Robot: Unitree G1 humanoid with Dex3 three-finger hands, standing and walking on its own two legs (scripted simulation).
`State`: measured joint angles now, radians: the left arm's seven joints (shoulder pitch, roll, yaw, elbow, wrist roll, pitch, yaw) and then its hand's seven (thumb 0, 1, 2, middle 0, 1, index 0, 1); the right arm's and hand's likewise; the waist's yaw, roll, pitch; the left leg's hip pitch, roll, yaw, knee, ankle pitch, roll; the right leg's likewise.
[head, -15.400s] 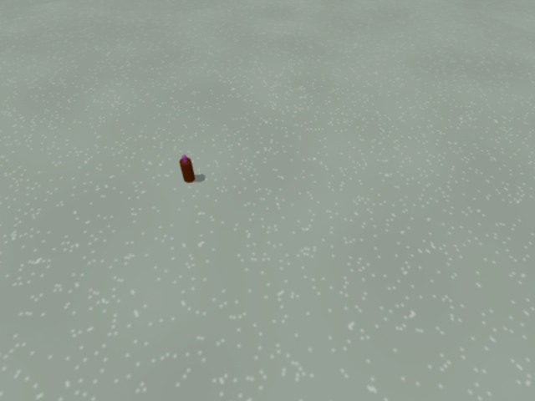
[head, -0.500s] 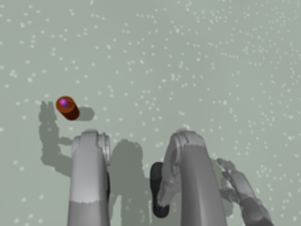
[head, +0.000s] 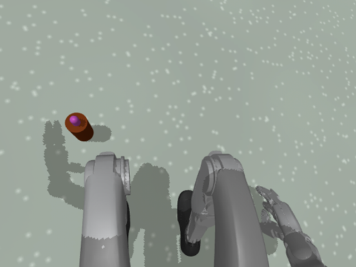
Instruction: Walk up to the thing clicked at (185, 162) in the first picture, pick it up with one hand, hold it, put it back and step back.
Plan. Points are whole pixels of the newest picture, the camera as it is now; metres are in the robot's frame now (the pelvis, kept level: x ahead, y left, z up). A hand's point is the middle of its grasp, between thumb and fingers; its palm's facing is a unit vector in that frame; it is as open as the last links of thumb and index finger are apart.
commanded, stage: go down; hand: left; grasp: from the side
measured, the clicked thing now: (79, 126) +0.42 +0.26 -0.29
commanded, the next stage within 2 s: none
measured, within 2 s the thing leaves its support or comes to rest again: neither
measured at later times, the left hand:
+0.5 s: hand out of the picture +0.34 +0.45 +0.02, palm faces +0.25 -0.97 -0.01, open 17.1 cm
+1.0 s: hand out of the picture +0.34 +0.45 +0.01, palm faces +0.26 -0.97 +0.00, open 17.2 cm
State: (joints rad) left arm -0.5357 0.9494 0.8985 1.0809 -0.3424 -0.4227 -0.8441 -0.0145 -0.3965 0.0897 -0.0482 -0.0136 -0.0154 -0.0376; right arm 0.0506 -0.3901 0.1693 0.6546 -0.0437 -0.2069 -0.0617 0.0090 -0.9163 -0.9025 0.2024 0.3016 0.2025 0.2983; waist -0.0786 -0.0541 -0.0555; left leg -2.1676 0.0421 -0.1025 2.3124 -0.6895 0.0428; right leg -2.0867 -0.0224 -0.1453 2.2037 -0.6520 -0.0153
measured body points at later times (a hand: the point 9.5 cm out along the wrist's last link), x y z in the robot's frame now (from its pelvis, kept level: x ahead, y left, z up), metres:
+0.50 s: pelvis +0.00 +0.00 +0.00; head +0.20 +0.10 +0.39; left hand +0.32 +0.50 +0.03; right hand +0.19 -0.26 -0.08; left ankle +0.08 +0.11 -0.33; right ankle +0.11 -0.11 -0.33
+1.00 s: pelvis +0.00 +0.00 +0.00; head +0.21 +0.10 +0.38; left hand +0.32 +0.50 +0.02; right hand +0.19 -0.26 -0.09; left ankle +0.08 +0.11 -0.33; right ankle +0.11 -0.11 -0.33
